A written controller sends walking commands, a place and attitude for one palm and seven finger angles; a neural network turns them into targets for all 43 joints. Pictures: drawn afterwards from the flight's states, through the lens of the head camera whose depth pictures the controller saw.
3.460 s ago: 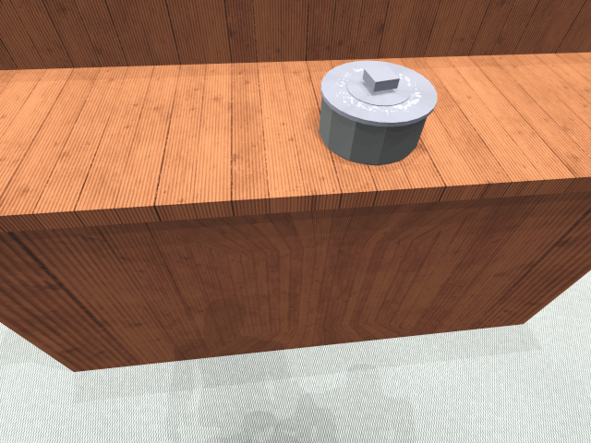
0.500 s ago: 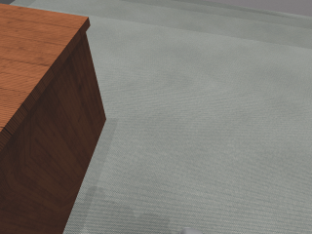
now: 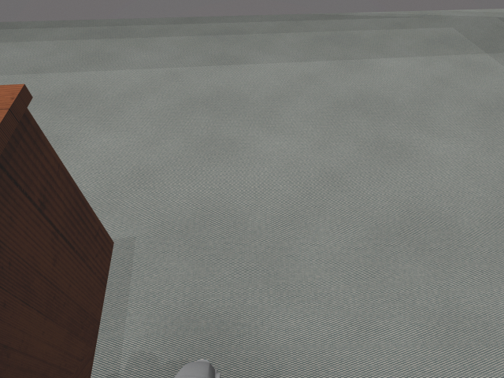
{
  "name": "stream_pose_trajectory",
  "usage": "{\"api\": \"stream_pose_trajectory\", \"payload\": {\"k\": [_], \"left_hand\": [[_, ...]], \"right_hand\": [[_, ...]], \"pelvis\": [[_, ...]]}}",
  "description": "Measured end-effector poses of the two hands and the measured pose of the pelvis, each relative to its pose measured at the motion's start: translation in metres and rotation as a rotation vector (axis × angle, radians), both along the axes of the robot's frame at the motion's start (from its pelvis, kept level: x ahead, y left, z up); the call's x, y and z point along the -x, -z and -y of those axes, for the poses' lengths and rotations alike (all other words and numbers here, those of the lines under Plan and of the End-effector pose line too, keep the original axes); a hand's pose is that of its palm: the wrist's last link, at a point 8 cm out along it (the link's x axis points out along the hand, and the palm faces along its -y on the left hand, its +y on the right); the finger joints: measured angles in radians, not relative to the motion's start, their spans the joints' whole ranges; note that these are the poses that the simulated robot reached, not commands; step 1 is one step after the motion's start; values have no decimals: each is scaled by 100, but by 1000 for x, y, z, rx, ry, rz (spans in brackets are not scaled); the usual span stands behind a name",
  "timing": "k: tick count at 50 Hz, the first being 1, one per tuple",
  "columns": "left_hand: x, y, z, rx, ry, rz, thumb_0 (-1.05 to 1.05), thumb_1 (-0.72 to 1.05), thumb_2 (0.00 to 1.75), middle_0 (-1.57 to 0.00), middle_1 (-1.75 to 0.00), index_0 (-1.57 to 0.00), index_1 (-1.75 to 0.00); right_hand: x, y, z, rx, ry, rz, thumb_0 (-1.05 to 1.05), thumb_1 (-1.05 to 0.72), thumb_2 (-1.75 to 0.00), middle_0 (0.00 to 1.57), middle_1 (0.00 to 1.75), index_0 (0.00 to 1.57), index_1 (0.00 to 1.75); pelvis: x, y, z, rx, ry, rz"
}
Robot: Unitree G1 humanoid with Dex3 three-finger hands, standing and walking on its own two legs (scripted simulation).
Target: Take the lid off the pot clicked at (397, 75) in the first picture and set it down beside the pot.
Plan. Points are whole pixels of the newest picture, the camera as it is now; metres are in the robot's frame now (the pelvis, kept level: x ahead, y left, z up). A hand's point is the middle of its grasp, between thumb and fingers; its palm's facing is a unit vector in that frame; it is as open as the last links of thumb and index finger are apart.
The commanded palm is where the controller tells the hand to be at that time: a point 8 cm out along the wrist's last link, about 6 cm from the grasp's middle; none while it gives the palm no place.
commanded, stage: walk to a spot facing it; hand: left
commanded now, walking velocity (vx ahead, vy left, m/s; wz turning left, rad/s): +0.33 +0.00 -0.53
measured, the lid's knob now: out of the picture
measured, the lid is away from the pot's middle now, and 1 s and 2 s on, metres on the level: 0.00 0.00 0.00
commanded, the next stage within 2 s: turn to face it in 0.68 s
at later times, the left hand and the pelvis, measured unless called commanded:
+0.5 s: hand (191, 277) +0.33 +0.17 -0.17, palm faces -0.34 -0.93 -0.14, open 7.4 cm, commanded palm none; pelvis +0.17 +0.03 +0.00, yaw -19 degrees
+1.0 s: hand (253, 214) +0.52 +0.05 -0.17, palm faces -0.45 -0.87 -0.22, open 7.3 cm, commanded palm none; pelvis +0.36 -0.08 -0.01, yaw -29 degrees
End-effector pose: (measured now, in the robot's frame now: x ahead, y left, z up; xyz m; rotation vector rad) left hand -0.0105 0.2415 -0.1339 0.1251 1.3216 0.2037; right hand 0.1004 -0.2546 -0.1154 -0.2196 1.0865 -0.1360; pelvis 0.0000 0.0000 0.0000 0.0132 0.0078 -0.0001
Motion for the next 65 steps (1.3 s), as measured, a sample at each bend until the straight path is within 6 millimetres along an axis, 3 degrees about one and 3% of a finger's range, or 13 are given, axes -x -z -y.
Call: {"api": "stream_pose_trajectory", "payload": {"k": [4, 7, 12, 17, 24, 28, 32, 35, 38, 44, 50, 58, 65], "left_hand": [[-15, 20, -23, 25, 14, -47, 1, 90, 90, -20, -30, -20, -30], [-43, 32, -40, 34, 59, -75, 1, 90, 90, -20, -30, -20, -30], [-126, 23, -51, 45, 150, 1, 1, 91, 90, -19, -30, -20, -30], [-214, 11, -40, 56, 246, 80, 1, 91, 90, -19, -30, -19, -30], [-336, 8, 13, 79, 427, 124, 1, 91, 90, -19, -30, -19, -30], [-410, 10, 67, 102, 543, 170, 1, 91, 90, -19, -30, -19, -30], [-480, 17, 128, 117, 641, 253, 1, 91, 90, -19, -30, -19, -30], [-510, 22, 155, 111, 656, 305, 1, 91, 90, -19, -30, -20, -30], [-518, 19, 163, 86, 663, 260, 0, 91, 90, -19, -30, -20, -30], [-525, 6, 157, 19, 657, 171, 0, 92, 90, -20, -30, -20, -30], [-541, 4, 147, 17, 585, 157, 0, 92, 90, -20, -30, -20, -30], [-549, 38, 129, 62, 418, 108, 1, 91, 90, -20, -30, -20, -30], [-541, 28, 109, 35, 366, 36, 1, 91, 90, -19, -30, -20, -30]], "right_hand": [[-41, -3, -26, 21, 4, 93, 1, -91, -90, 20, 30, 19, 29], [-49, -2, -41, 36, 37, 126, 1, -91, -90, 20, 30, 20, 29], [-18, -5, -61, 15, 143, 6, 0, -91, -90, 20, 30, 20, 29], [23, -3, -64, 16, 295, -138, 0, -94, -90, 20, 30, 20, 30], [71, 4, -82, -41, 477, -340, 0, -92, -90, 20, 30, 20, 29], [83, 9, -95, -103, 563, -457, 0, -91, -90, 20, 30, 19, 29], [78, 21, -96, -174, 640, -549, 1, -91, -90, 20, 30, 20, 29], [52, 36, -75, -198, 680, -545, 1, -91, -90, 20, 30, 20, 29], [-2, 41, -37, -167, 691, -420, 1, -91, -90, 20, 30, 20, 29], [-127, 29, 39, -77, 647, -112, 1, -91, -90, 20, 30, 19, 29], [-214, 17, 64, -60, 571, -3, 0, -91, -90, 19, 30, 19, 29], [-286, 26, 61, -37, 438, -54, 0, -91, -90, 20, 30, 19, 29], [-296, 18, 61, -23, 396, -113, 0, -92, -90, 20, 30, 20, 29]], "pelvis": [[-28, 12, -23, 19, 54, 1], [-45, 19, -35, 26, 102, 15], [-77, 4, -42, 32, 157, 13], [-110, -2, -45, 27, 226, 0], [-162, 1, -30, 16, 320, -10], [-196, 9, -10, 15, 364, -17], [-234, 26, 23, 16, 409, -14], [-256, 35, 45, 14, 447, 3], [-274, 28, 58, 24, 481, 17], [-313, 10, 74, 18, 529, 12], [-356, 6, 85, 32, 498, 18], [-409, 23, 83, 45, 395, 25], [-413, 12, 76, 33, 341, -1]]}}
